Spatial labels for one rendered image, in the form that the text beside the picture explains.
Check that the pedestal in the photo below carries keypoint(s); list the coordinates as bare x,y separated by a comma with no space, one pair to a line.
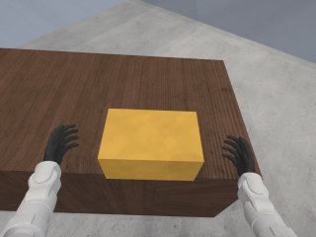
43,89

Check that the right robot hand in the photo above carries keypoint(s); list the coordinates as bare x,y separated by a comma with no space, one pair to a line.
244,158

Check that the right robot forearm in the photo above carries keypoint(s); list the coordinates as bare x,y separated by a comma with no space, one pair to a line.
259,212

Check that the carton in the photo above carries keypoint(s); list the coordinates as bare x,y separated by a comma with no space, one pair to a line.
151,145

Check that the left robot forearm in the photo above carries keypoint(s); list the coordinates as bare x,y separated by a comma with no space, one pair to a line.
35,211

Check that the left robot hand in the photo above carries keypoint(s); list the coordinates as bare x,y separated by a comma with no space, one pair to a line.
56,146

